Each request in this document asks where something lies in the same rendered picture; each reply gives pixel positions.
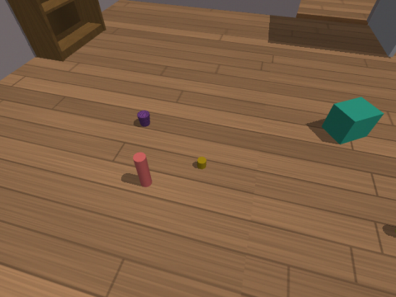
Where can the bookshelf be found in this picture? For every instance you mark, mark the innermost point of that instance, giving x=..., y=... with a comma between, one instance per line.
x=58, y=28

